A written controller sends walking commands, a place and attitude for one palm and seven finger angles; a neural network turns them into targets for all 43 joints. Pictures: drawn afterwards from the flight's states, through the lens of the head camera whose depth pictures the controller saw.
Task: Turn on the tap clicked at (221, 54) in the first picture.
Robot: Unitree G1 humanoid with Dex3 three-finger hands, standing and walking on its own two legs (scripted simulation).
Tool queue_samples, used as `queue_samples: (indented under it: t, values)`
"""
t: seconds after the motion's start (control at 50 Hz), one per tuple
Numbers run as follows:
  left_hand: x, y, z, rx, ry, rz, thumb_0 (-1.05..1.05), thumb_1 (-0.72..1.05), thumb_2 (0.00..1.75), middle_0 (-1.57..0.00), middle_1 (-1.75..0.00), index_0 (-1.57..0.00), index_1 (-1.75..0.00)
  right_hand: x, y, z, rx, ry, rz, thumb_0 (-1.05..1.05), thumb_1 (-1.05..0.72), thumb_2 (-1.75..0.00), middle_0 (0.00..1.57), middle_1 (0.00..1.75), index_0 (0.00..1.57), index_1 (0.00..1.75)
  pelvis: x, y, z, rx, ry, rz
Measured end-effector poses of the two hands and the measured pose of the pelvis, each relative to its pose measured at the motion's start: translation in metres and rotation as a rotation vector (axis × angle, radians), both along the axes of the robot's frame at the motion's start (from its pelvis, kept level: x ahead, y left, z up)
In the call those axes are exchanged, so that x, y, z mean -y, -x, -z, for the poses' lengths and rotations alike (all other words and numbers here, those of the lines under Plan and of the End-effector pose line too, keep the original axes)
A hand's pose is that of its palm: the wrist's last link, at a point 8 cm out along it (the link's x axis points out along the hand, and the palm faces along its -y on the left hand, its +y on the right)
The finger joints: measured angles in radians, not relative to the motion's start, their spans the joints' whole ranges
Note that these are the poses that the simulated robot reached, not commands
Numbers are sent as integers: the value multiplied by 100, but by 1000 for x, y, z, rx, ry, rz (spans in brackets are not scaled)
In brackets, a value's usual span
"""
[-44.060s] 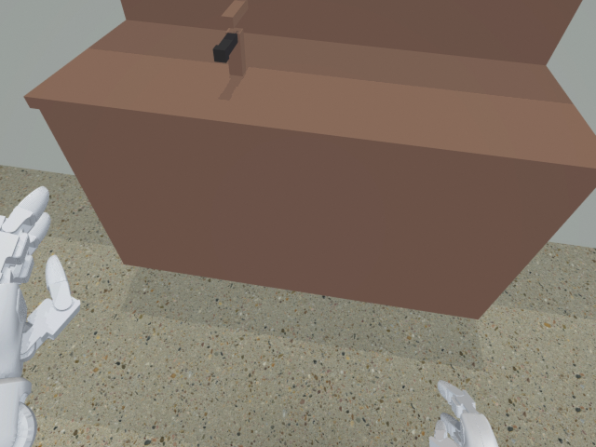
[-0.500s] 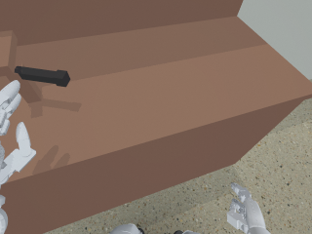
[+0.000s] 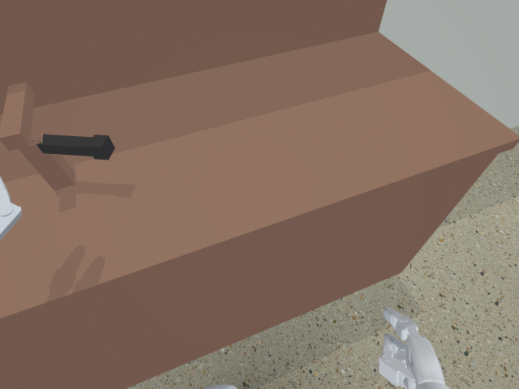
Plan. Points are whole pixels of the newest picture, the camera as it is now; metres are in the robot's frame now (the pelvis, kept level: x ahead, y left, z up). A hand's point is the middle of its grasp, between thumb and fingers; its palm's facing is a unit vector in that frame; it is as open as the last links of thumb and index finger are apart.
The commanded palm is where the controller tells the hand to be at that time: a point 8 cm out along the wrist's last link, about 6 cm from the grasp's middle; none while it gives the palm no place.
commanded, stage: come to a stop and stand still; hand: left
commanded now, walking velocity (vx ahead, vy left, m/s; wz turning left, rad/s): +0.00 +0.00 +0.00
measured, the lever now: (101, 147) +0.43 +0.30 +0.12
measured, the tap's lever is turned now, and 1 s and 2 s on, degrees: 63 63 63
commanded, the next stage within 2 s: look again from close up in 0.96 s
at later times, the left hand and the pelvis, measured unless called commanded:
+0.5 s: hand (63, 215) +0.27 +0.25 +0.17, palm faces +0.35 -0.85 -0.39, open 7.4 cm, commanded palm +0.20 +0.29 +0.18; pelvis +0.04 +0.01 +0.00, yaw +0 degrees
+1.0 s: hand (23, 244) +0.23 +0.29 +0.17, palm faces +0.40 -0.83 -0.39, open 7.4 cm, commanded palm +0.17 +0.31 +0.18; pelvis +0.01 +0.03 +0.00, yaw +1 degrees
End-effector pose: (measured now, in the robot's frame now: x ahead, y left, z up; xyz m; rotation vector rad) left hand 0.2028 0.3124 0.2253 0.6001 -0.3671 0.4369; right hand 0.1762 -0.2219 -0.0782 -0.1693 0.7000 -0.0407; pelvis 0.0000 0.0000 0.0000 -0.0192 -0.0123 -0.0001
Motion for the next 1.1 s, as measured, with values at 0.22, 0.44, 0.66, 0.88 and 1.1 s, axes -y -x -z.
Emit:
queue_samples:
  t: [0.22, 0.44, 0.66, 0.88, 1.1]
  values:
    - [23, -1, 84, -220, 226, 54, 2, 89, 90, -21, -30, -22, -30, 17, -10, -16, -18, 109, 31, 2, -90, -90, 20, 30, 20, 30, 7, -26, -1, -1, 3, 1]
    - [22, -27, 34, 14, 136, 152, 2, 89, 90, -21, -30, -21, -30, -11, -46, -31, 73, 85, 1, 2, -90, -90, 20, 30, 20, 30, -9, -36, 0, -6, 7, 9]
    - [-12, -5, 61, -156, 160, 59, 2, 89, 90, -21, -30, -21, -30, -42, -33, -19, -2, 57, -34, 1, -90, -90, 20, 30, 20, 30, -24, -31, -2, -3, 17, -7]
    - [-13, 8, 47, -73, 159, 70, 2, 89, 90, -21, -30, -21, -30, -49, -17, -19, 1, 64, -44, 2, -90, -90, 20, 30, 20, 30, -33, -17, -3, 22, 22, -13]
    - [-13, 16, 50, -107, 159, 61, 2, 89, 90, -21, -30, -21, -30, -39, -7, -21, 10, 68, -12, 2, -90, -90, 20, 30, 20, 30, -32, -14, -5, 24, 19, -10]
